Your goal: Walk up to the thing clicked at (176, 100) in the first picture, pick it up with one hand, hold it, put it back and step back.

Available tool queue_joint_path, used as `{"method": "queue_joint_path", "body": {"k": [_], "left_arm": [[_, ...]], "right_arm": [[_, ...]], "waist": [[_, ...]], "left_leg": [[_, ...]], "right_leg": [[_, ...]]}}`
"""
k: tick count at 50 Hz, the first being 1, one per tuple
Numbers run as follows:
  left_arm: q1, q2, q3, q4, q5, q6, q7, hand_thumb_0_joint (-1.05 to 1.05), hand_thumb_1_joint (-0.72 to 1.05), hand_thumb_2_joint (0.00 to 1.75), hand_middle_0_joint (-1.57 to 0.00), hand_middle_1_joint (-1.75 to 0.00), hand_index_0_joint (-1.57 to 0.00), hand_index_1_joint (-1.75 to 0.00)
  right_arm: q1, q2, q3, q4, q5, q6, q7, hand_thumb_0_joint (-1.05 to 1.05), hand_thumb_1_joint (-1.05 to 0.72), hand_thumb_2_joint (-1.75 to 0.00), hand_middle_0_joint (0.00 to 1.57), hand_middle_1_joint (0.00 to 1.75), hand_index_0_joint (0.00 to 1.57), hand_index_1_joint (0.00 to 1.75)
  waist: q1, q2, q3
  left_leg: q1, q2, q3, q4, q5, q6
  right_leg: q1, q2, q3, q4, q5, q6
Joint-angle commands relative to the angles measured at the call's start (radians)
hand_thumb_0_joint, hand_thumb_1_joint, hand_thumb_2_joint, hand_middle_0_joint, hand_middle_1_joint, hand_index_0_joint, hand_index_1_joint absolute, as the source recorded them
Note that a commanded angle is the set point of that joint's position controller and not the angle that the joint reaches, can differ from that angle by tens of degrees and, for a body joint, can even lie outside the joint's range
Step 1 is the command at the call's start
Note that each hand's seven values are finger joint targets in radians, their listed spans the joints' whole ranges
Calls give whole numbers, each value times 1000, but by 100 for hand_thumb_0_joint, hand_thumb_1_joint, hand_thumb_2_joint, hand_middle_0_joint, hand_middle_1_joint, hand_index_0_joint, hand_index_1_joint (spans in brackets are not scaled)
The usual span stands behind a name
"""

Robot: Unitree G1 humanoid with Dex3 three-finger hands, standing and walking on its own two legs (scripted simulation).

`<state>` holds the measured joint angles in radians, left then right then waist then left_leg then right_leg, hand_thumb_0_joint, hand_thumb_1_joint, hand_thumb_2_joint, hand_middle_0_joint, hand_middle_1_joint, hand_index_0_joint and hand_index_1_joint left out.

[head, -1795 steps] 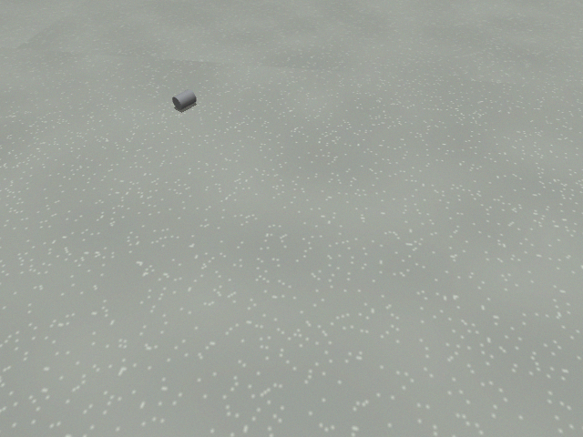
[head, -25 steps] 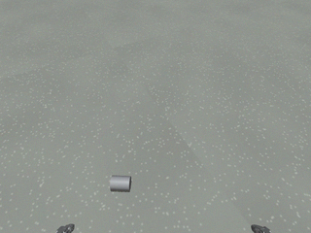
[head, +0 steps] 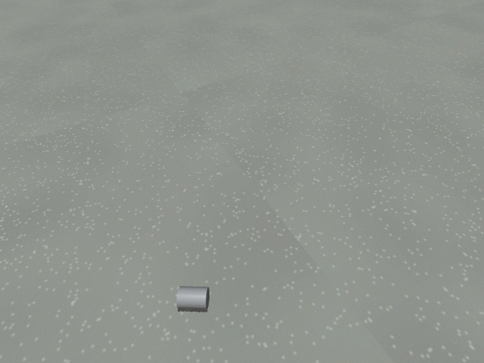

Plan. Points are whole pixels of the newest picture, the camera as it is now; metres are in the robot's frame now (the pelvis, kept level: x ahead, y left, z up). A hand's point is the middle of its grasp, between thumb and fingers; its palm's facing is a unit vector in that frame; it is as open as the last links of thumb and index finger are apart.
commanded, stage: stand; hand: left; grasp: from above
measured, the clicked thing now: (193, 297) +0.52 +0.25 -0.74
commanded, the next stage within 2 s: step back in 1.70 s
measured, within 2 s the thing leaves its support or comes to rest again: neither
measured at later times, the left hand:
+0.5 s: hand out of the picture +0.07 +0.23 -0.16, palm faces +0.01 -0.94 -0.33, open 7.4 cm
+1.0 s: hand out of the picture +0.09 +0.23 -0.15, palm faces +0.00 -0.94 -0.33, open 7.4 cm
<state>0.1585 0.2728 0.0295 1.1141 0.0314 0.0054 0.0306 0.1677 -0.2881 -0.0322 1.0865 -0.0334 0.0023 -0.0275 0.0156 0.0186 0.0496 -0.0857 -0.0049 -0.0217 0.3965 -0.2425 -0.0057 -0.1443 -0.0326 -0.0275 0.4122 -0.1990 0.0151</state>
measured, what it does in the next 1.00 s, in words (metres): stands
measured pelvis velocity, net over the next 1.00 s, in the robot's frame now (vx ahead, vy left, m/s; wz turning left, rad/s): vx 0.01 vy -0.01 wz -0.01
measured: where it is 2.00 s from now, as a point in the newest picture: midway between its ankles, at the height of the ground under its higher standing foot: outside the picture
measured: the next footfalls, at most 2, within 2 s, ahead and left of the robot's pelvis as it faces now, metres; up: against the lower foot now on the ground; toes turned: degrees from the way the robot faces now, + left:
none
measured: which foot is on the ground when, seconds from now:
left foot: down 0.00-1.00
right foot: down 0.00-1.00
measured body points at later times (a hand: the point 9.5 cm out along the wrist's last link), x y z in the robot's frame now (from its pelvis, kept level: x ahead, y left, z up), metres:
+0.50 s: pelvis +0.01 -0.01 +0.00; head +0.01 -0.02 +0.45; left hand +0.07 +0.28 -0.13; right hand +0.06 -0.30 -0.14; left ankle -0.01 +0.12 -0.74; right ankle +0.02 -0.13 -0.74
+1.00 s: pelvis +0.01 -0.01 +0.00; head +0.02 -0.02 +0.45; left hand +0.09 +0.28 -0.13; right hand +0.08 -0.31 -0.14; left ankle -0.01 +0.12 -0.74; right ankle +0.02 -0.13 -0.74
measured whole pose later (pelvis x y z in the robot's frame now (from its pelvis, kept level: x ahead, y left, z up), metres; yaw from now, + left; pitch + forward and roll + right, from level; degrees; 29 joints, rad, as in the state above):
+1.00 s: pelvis +0.01 -0.01 +0.00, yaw -1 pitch -3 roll +0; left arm 0.08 0.30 0.03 1.17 0.01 -0.01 0.01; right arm 0.13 -0.33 -0.01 1.13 -0.02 -0.01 -0.02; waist 0.00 0.02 0.05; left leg -0.05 0.02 -0.01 0.32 -0.22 -0.03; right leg -0.12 0.00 -0.02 0.34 -0.18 0.00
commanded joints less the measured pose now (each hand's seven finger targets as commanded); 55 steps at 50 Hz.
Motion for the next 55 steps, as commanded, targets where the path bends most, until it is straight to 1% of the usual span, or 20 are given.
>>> {"method": "queue_joint_path", "body": {"k": [1, 2, 3, 7, 10, 11, 15, 18, 20, 29, 30, 34, 37, 38, 41, 45, 48, 52, 54, 55], "left_arm": [[-42, 198, 42, -40, -2, -22, 10, 0, 90, 90, -20, -30, -20, -30], [-52, 198, 42, -39, -3, -23, 11, 0, 90, 90, -20, -30, -20, -30], [-38, 197, 40, -34, -3, -24, 10, 0, 90, 90, -20, -30, -20, -30], [-64, 213, 41, -28, -5, -26, 7, 0, 90, 90, -20, -30, -20, -30], [-56, 210, 38, -21, -7, -27, 5, 0, 90, 90, -20, -30, -20, -30], [-68, 218, 40, -21, -7, -28, 5, 0, 90, 90, -20, -30, -20, -30], [-74, 216, 38, -13, -10, -27, 3, 0, 90, 90, -20, -30, -20, -30], [-69, 217, 35, -3, -12, -26, 1, 0, 90, 90, -20, -30, -20, -30], [-82, 223, 37, -5, -13, -27, 1, 0, 90, 90, -20, -30, -20, -30], [-87, 220, 34, 7, -15, -29, -2, 0, 90, 90, -20, -30, -20, -30], [-99, 232, 37, 3, -17, -30, -2, 0, 90, 90, -20, -30, -20, -30], [-94, 228, 36, 8, -18, -29, -4, 0, 90, 90, -20, -30, -20, -30], [-101, 226, 36, 10, -19, -30, -4, 0, 90, 90, -20, -30, -20, -30], [-100, 232, 36, 10, -18, -30, -4, 0, 90, 90, -20, -30, -20, -30], [-107, 229, 37, 7, -21, -30, -4, 0, 90, 90, -20, -30, -20, -30], [-107, 231, 37, 3, -19, -32, -5, 0, 90, 90, -20, -30, -20, -30], [-108, 232, 35, 2, -20, -30, -6, 0, 90, 90, -20, -30, -20, -30], [-118, 245, 37, 3, -19, -30, -7, 0, 90, 90, -20, -30, -20, -30], [-124, 246, 37, -3, -20, -31, -8, 0, 90, 90, -20, -30, -20, -30], [-121, 241, 36, -3, -20, -32, -8, 0, 90, 90, -20, -30, -20, -30]], "right_arm": [[-34, -180, -36, -47, 4, -23, -7, 0, -90, -90, 20, 30, 20, 30], [-33, -182, -36, -45, 5, -23, -6, 0, -90, -90, 20, 30, 20, 30], [-38, -183, -35, -43, 5, -24, -6, 0, -90, -90, 20, 30, 20, 30], [-22, -183, -30, -29, 6, -24, -3, 0, -90, -90, 20, 30, 20, 30], [-42, -193, -30, -29, 8, -26, -2, 0, -90, -90, 20, 30, 20, 30], [-39, -196, -31, -27, 8, -26, -3, 0, -90, -90, 20, 30, 20, 30], [-31, -192, -21, -14, 8, -26, -3, 0, -90, -90, 20, 30, 20, 30], [-45, -205, -22, -15, 10, -27, -3, 0, -90, -90, 20, 30, 20, 30], [-33, -204, -19, -11, 10, -27, -2, 0, -90, -90, 20, 30, 20, 30], [-43, -216, -14, -7, 13, -29, -4, 0, -90, -90, 20, 30, 20, 30], [-39, -204, -11, -5, 11, -29, -4, 0, -90, -90, 20, 30, 20, 30], [-50, -221, -13, -6, 12, -30, -4, 0, -90, -90, 20, 30, 20, 30], [-51, -216, -10, -6, 13, -31, -4, 0, -90, -90, 20, 30, 20, 30], [-45, -219, -10, -5, 14, -30, -3, 0, -90, -90, 20, 30, 20, 30], [-52, -218, -8, -5, 13, -34, -3, 0, -90, -90, 20, 30, 20, 30], [-57, -227, -10, -8, 15, -36, -5, 0, -90, -90, 20, 30, 20, 30], [-58, -231, -10, -6, 16, -34, -4, 0, -90, -90, 20, 30, 20, 30], [-62, -227, -10, -6, 15, -30, -1, 0, -90, -90, 20, 30, 20, 30], [-64, -232, -11, -6, 13, -30, 1, 0, -90, -90, 20, 30, 20, 30], [-65, -235, -13, -6, 13, -31, 1, 0, -90, -90, 20, 30, 20, 30]], "waist": [[1, -29, -5], [-2, -20, -9], [5, -24, -8], [-4, -22, -9], [3, -16, -14], [-3, -27, -39], [-2, -11, -19], [2, -16, -27], [-5, -23, -33], [-7, -18, -44], [-9, -28, -44], [-7, -18, -61], [-11, -22, -58], [-10, -19, -60], [-10, -14, -70], [-10, -19, -93], [-10, -15, -78], [-14, -29, -48], [-12, -15, -52], [-11, -15, -55]], "left_leg": [[-75, 92, -80, -111, 66, 24], [-79, 93, -80, -113, 76, 23], [-64, 92, -79, -109, 79, 22], [-78, 95, -76, -123, 60, 20], [-61, 101, -74, -114, 86, 21], [-46, 105, -73, -114, 110, 21], [-78, 104, -68, -124, 90, 20], [-46, 108, -69, -125, 96, 20], [-61, 109, -68, -124, 101, 22], [-35, 115, -60, -119, 156, 21], [-39, 115, -58, -121, 170, 19], [-24, 119, -58, -126, 162, 18], [-21, 120, -54, -119, 193, 19], [-24, 121, -57, -127, 175, 18], [-10, 126, -53, -120, 240, 16], [12, 134, -52, -114, 289, 19], [4, 129, -53, -122, 255, 17], [-5, 126, -53, -137, 167, 16], [-26, 128, -54, -141, 152, 19], [-23, 130, -55, -136, 172, 22]], "right_leg": [[26, -81, 97, -104, 42, -28], [40, -80, 96, -105, 49, -28], [30, -81, 98, -114, 45, -27], [42, -80, 103, -120, 36, -27], [39, -84, 105, -125, 55, -29], [49, -88, 107, -121, 80, -33], [67, -84, 105, -120, 92, -29], [43, -81, 107, -126, 80, -33], [61, -82, 105, -126, 91, -31], [65, -86, 106, -125, 168, -29], [73, -89, 108, -117, 191, -33], [68, -86, 104, -119, 178, -34], [75, -89, 107, -119, 228, -33], [78, -87, 102, -119, 199, -31], [88, -92, 103, -103, 264, -36], [95, -95, 103, -96, 304, -36], [88, -92, 100, -109, 271, -31], [53, -86, 106, -128, 175, -33], [70, -88, 103, -126, 164, -35], [76, -90, 108, -126, 191, -35]]}}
